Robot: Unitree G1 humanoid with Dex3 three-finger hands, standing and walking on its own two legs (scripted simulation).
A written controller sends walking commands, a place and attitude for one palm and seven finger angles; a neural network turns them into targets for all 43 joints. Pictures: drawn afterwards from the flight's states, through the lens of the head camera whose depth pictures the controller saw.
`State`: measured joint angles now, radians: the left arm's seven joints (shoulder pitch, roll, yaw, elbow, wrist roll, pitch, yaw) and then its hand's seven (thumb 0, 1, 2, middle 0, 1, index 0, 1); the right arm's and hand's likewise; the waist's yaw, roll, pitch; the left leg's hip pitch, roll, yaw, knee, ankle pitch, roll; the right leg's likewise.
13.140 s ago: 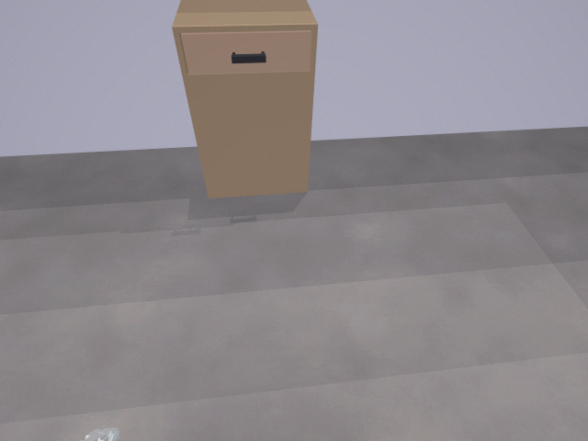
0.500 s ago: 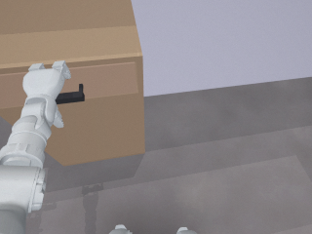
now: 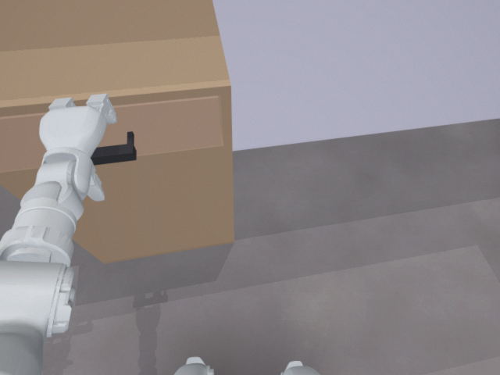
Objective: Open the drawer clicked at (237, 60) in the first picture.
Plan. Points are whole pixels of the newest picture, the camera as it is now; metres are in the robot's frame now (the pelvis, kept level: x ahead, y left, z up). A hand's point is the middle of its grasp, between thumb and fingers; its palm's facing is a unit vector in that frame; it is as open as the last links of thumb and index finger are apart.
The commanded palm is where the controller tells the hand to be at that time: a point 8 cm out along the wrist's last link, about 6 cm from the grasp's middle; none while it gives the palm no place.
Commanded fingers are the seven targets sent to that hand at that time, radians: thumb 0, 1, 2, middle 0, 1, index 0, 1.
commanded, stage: move the hooked fingers above the handle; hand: left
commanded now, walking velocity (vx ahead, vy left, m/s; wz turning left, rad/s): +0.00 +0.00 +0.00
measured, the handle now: (101, 147) +0.53 +0.26 -0.02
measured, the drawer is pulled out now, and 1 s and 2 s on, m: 0.00 0.00 0.00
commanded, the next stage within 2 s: lower the fingers behind the handle in 1.92 s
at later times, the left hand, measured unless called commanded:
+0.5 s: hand (83, 158) +0.47 +0.27 +0.03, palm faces -0.08 -0.04 -1.00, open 13.8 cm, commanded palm +0.47 +0.25 +0.10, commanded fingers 0.00 -0.50 0.30 -0.30 -1.20 -0.30 -1.20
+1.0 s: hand (75, 159) +0.46 +0.27 +0.04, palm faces -0.15 -0.01 -0.99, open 13.8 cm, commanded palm +0.46 +0.25 +0.09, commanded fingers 0.00 -0.50 0.30 -0.30 -1.20 -0.30 -1.20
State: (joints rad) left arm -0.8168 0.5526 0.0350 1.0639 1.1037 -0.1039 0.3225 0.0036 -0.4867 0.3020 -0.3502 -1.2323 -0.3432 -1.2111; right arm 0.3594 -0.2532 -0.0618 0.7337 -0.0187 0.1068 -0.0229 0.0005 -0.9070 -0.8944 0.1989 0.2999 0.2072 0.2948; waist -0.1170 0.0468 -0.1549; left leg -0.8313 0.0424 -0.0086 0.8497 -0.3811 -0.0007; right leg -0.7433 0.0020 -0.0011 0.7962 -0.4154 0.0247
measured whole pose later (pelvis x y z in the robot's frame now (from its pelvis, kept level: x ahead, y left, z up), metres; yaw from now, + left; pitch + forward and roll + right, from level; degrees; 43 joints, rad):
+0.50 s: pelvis -0.01 +0.01 +0.00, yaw +0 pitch +21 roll -3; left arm -0.83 0.59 -0.01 1.05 1.08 -0.15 0.25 0.00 -0.49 0.30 -0.32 -1.21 -0.32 -1.20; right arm 0.38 -0.25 -0.07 0.73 -0.01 0.09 -0.04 0.00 -0.91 -0.89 0.20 0.30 0.21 0.29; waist -0.12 0.03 -0.14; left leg -0.85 0.04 -0.02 0.86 -0.38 0.01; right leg -0.75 0.00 -0.01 0.80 -0.41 0.03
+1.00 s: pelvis -0.01 +0.00 +0.00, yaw +0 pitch +19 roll -2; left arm -0.82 0.60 0.00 1.12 1.07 -0.09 0.20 0.00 -0.49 0.30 -0.32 -1.21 -0.33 -1.20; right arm 0.39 -0.25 -0.04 0.72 0.01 0.10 -0.05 0.00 -0.91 -0.89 0.20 0.30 0.21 0.30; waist -0.12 0.05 -0.14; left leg -0.79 0.05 0.00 0.82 -0.36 0.00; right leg -0.71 0.01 0.01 0.77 -0.39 0.03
